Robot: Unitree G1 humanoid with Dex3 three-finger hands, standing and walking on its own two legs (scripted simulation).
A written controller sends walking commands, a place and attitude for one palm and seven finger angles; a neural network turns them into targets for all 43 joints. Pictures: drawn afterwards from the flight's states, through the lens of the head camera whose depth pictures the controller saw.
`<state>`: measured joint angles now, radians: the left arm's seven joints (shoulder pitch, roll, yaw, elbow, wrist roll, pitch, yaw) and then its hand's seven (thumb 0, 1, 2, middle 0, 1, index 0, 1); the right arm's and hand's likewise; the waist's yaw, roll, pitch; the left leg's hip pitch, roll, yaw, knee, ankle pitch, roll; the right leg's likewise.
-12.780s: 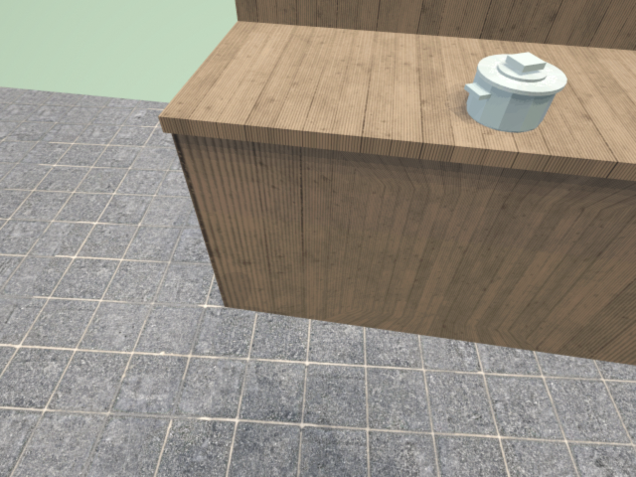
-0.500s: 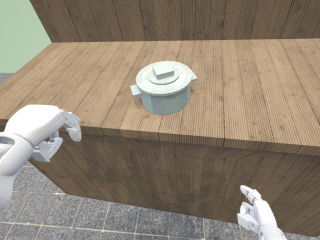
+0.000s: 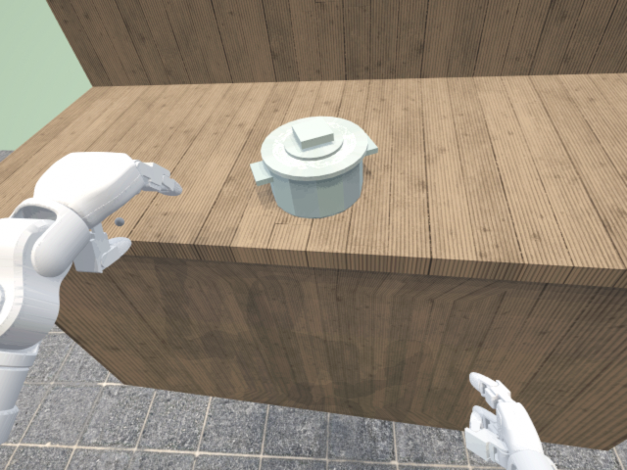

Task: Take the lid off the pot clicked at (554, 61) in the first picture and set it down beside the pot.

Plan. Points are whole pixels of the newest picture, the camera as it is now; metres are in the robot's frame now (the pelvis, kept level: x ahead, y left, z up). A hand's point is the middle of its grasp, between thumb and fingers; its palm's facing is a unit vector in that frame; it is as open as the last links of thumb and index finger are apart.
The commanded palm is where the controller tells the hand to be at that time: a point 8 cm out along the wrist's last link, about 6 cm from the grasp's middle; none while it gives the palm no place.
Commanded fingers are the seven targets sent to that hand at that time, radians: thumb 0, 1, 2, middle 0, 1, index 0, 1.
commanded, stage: move the open hand above the knob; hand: left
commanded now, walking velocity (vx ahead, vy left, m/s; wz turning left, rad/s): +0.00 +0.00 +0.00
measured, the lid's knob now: (312, 133) +0.57 +0.07 +0.16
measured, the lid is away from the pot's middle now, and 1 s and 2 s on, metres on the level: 0.00 0.00 0.00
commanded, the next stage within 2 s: none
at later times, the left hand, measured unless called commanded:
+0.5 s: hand (185, 181) +0.37 +0.19 +0.22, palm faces -0.09 +0.01 -1.00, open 10.2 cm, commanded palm +0.34 +0.19 +0.28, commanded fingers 0.00 -0.38 1.61 -0.85 -0.08 -0.85 -0.08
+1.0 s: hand (244, 144) +0.45 +0.14 +0.22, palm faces -0.15 -0.02 -0.99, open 10.2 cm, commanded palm +0.43 +0.14 +0.28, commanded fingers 0.00 -0.38 1.61 -0.85 -0.08 -0.85 -0.08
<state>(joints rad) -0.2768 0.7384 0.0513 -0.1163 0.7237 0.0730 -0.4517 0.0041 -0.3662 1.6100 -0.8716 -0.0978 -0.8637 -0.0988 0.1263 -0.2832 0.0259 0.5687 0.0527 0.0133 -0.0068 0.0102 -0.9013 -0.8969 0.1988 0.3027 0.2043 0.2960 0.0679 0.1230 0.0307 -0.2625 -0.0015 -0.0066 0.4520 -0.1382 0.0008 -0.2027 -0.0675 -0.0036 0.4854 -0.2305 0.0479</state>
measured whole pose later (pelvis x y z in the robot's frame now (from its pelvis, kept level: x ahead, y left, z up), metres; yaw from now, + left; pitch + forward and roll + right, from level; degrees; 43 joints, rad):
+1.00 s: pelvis +0.03 -0.01 +0.00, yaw +0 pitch +0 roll +1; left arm -0.82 0.52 -0.24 0.30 0.82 0.25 -0.50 0.00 -0.37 1.61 -0.87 -0.08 -0.86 -0.09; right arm 0.14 -0.29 0.02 0.61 0.06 0.09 0.02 0.01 -0.90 -0.90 0.20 0.30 0.20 0.30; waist 0.01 0.10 0.00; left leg -0.28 -0.01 0.00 0.46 -0.18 -0.01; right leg -0.24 -0.08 0.00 0.53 -0.29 0.04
